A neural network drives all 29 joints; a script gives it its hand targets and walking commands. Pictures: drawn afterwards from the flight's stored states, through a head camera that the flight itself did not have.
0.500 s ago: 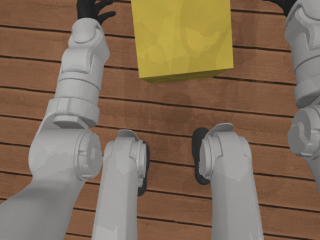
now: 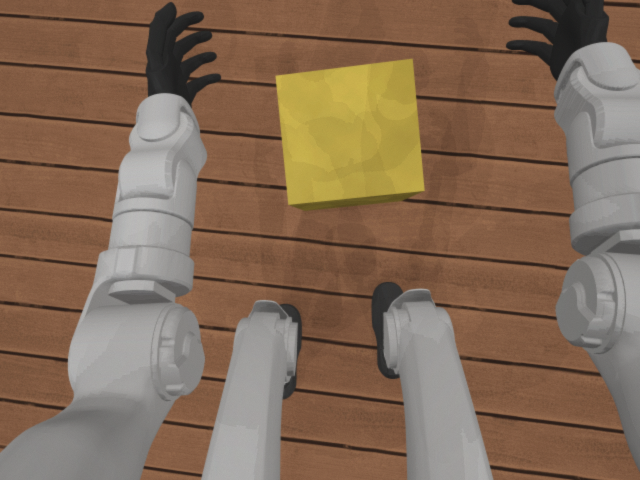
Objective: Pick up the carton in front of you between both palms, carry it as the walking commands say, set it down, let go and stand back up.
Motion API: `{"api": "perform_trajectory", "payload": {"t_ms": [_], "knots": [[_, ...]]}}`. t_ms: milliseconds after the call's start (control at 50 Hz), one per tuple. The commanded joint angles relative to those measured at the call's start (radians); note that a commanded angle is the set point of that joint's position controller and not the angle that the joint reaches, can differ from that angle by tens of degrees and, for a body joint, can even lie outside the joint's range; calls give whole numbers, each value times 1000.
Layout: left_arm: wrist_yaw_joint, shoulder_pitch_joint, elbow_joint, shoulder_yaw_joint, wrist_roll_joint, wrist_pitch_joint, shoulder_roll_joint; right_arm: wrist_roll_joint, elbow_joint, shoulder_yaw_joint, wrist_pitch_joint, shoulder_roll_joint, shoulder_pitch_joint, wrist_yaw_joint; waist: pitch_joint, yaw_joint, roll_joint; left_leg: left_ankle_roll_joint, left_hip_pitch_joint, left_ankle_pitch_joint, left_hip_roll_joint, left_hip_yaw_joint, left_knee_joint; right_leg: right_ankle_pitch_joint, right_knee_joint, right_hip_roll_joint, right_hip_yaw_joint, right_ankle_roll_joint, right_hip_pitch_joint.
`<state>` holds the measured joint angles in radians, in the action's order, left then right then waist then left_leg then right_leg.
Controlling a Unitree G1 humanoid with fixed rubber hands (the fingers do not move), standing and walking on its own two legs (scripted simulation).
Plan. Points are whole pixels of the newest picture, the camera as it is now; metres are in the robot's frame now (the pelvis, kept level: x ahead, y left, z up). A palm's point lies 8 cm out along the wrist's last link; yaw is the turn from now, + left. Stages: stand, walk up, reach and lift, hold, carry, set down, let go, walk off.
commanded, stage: set down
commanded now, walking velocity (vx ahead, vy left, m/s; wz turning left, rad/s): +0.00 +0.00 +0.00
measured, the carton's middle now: (348, 148) +0.52 -0.05 -0.43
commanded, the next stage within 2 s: let go in 0.20 s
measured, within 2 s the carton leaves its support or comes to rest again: neither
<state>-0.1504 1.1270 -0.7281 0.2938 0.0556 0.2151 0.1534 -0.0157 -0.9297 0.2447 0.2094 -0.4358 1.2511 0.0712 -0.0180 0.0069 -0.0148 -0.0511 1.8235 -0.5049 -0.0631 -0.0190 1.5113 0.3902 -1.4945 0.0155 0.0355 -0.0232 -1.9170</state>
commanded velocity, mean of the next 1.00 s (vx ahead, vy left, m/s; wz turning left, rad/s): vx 0.00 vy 0.00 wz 0.00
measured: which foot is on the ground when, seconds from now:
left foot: down 0.00-1.00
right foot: down 0.00-1.00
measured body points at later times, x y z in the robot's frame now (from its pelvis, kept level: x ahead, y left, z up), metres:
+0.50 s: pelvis +0.04 +0.00 +0.13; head +0.32 -0.04 +0.48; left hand +0.48 +0.16 +0.00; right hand +0.47 -0.27 +0.00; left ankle +0.07 +0.13 -0.52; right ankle +0.10 -0.11 -0.52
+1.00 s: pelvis +0.10 +0.01 +0.21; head +0.20 +0.00 +0.65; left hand +0.32 +0.23 +0.12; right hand +0.30 -0.23 +0.11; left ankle +0.07 +0.13 -0.52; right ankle +0.10 -0.11 -0.52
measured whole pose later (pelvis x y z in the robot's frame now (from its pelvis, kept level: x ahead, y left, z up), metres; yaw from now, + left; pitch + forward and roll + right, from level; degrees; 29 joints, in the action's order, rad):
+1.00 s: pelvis +0.10 +0.01 +0.21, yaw -4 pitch +12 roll +0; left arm 0.05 -0.10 -0.49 0.07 0.00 -0.01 0.18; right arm 0.02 -0.52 0.10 -0.01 -0.21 -0.06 0.05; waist -0.01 0.02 -0.03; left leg 0.00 0.45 -0.30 -0.03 -0.05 0.54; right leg 0.22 -0.52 0.02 0.03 0.00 -0.52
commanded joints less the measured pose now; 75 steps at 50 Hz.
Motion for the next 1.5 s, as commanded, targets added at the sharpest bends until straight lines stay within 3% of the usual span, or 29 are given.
{"api": "perform_trajectory", "payload": {"t_ms": [0,240,360,480,620,820,980,1240,1480], "knots": [[10,183,106,19,-18,-26,87,22,96,30,-26,-109,234,8,-1061,-6,114,-20,-238,218,-53,118,-217,-410,156,34,-27,37,1011],[44,69,101,37,-89,-54,47,108,65,84,-64,-63,127,22,-1000,-11,89,-28,-441,282,-36,87,-456,-451,390,30,-16,29,1158],[84,-174,163,2,-152,-69,63,157,190,76,-63,2,-141,-6,-1072,-13,83,-13,-576,362,-38,86,-558,-595,481,26,-3,26,1395],[127,-414,260,-66,-138,-106,74,117,374,35,-98,50,-395,-18,-956,-13,77,4,-720,416,-21,60,-670,-650,583,14,13,20,1510],[162,-688,242,-117,-90,-170,69,74,388,-16,-159,100,-697,-5,-774,-6,68,8,-878,463,1,25,-774,-670,687,4,25,19,1571],[186,-1035,280,-173,-67,-235,96,35,434,-82,-231,126,-1100,-16,-497,-2,16,11,-1224,498,22,-3,-930,-527,868,7,8,22,1637],[207,-1255,343,-214,-47,-244,118,29,523,-132,-241,130,-1349,-23,-248,0,13,24,-1480,494,31,-13,-1089,-437,1023,23,-19,29,1805],[220,-1288,387,-229,-70,-127,136,23,601,-172,-109,117,-1427,6,96,-4,-33,48,-1488,266,55,-15,-1210,-295,1082,40,-44,41,1990],[224,-1300,394,-219,-78,-96,142,33,619,-166,-81,128,-1444,-2,59,-3,7,43,-1610,417,30,-5,-1161,-407,1079,32,-24,39,1987]]}}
